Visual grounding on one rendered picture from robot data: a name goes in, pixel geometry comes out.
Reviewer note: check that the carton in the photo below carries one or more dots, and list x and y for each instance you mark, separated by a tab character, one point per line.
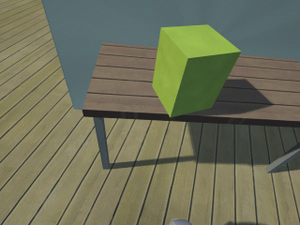
193	63

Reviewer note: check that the table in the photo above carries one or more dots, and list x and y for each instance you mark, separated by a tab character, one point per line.
259	91

